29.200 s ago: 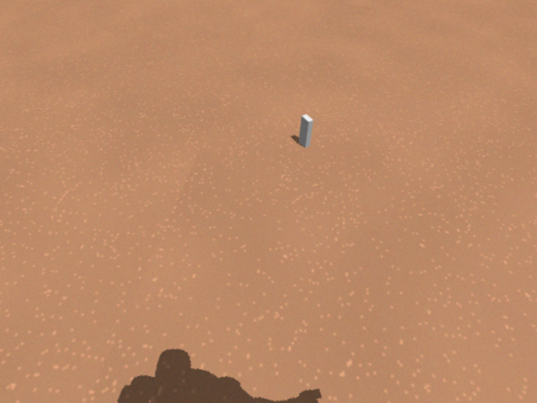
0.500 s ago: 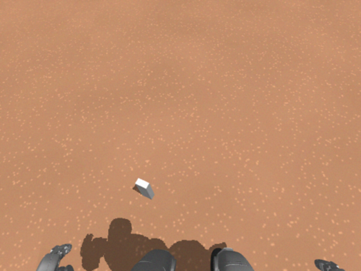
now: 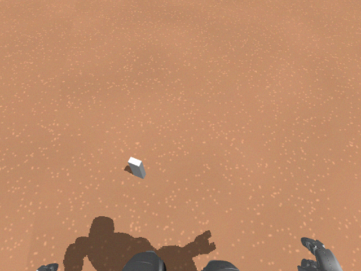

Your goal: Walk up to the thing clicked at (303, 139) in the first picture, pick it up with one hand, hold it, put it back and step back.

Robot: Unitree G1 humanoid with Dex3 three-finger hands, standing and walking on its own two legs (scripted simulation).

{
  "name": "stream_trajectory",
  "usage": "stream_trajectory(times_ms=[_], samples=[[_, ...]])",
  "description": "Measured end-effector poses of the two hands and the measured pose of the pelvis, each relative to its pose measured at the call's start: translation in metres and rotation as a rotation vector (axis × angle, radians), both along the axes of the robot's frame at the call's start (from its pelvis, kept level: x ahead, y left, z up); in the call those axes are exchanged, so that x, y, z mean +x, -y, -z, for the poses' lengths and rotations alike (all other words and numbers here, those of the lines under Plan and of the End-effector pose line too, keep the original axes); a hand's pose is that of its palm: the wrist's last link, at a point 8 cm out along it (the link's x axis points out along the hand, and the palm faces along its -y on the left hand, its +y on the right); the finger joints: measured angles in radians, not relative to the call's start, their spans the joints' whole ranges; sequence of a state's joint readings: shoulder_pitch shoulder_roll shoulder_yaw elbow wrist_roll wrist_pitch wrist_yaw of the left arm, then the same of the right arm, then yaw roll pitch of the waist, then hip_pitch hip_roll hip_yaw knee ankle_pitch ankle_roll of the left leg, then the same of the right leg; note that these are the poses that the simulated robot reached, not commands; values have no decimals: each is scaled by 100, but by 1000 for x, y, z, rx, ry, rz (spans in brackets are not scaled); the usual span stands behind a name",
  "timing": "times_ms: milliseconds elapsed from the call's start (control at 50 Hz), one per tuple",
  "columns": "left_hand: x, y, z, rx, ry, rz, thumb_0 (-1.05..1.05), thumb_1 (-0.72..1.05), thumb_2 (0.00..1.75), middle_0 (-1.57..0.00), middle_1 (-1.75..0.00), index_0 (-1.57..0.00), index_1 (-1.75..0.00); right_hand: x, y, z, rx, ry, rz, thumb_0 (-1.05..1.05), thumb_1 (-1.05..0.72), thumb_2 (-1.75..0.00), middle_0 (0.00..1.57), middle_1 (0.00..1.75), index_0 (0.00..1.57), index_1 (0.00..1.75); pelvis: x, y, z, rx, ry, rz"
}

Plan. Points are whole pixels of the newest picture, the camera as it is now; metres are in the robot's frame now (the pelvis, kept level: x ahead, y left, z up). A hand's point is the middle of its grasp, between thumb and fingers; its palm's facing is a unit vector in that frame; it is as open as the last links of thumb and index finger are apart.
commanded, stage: step back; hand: left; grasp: from the side
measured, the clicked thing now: (137, 168) +0.59 +0.25 -0.66
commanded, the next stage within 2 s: none
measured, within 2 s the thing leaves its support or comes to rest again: neither
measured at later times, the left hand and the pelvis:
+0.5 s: hand out of the picture +0.01 +0.29 -0.14, palm faces +0.02 -0.93 -0.37, open 7.4 cm; pelvis -0.12 +0.02 +0.01, yaw +1 degrees
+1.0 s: hand out of the picture -0.20 +0.25 -0.12, palm faces -0.04 -0.90 -0.44, open 7.4 cm; pelvis -0.28 -0.02 +0.01, yaw -3 degrees
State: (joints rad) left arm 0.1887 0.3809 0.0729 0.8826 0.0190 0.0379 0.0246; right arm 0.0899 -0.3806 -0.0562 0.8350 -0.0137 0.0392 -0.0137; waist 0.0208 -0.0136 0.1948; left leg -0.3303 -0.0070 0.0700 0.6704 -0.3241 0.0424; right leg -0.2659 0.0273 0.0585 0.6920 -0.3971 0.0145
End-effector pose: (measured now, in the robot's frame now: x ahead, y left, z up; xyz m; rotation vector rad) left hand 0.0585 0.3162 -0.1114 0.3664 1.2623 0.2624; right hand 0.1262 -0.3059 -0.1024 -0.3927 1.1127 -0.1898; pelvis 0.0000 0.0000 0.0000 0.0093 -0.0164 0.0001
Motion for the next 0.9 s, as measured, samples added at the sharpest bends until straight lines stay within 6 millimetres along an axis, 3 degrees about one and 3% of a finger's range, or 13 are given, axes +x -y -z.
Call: stream_trajectory(times_ms=[100,240,320,400,500,620,700,780,840,900], samples=[[-13,15,-14,2,33,32,1,91,90,-21,-30,-20,-30,-18,-3,13,59,1,39,1,-90,-90,20,30,21,30,-20,4,-3,-19,17,9],[-12,12,-32,18,129,57,1,90,90,-21,-30,-20,-30,-63,-9,7,61,-31,33,1,-90,-90,20,30,21,30,-50,-1,-12,20,-7,12],[-12,1,-29,18,198,77,0,90,90,-21,-30,-20,-30,-93,-10,9,17,-55,20,1,-90,-90,20,30,21,30,-74,-11,-5,-4,-2,-19],[-25,-13,-11,-9,234,69,0,90,90,-21,-30,-20,-30,-129,-18,5,-23,-70,15,1,-90,-90,20,30,20,30,-101,-19,4,24,36,-25],[-63,-14,-6,-46,172,47,0,91,90,-21,-30,-20,-30,-170,-22,-17,-36,-73,27,1,-90,-90,20,30,21,30,-125,-22,-8,-29,32,-18],[-121,-14,-3,-50,97,50,0,91,90,-21,-30,-20,-30,-196,-10,-32,-65,-23,39,1,-90,-90,21,30,21,30,-160,-17,-13,-36,7,23],[-159,-9,2,-33,35,73,0,91,90,-21,-30,-20,-30,-213,2,-28,-62,26,39,1,-90,-90,21,30,21,30,-190,-8,-6,-23,10,56],[-194,5,5,-11,14,94,1,91,90,-21,-30,-20,-30,-236,22,-11,-42,62,43,1,-90,-90,21,30,21,30,-222,7,6,-5,15,89],[-225,21,-4,-7,15,84,0,91,90,-21,-30,-20,-30,-259,34,3,-19,60,68,1,-90,-90,20,30,21,30,-245,14,7,-53,42,63],[-252,29,-18,0,22,72,1,91,90,-21,-30,-20,-30,-285,34,3,10,30,93,1,-90,-90,20,30,21,30,-259,20,-1,13,36,83]])
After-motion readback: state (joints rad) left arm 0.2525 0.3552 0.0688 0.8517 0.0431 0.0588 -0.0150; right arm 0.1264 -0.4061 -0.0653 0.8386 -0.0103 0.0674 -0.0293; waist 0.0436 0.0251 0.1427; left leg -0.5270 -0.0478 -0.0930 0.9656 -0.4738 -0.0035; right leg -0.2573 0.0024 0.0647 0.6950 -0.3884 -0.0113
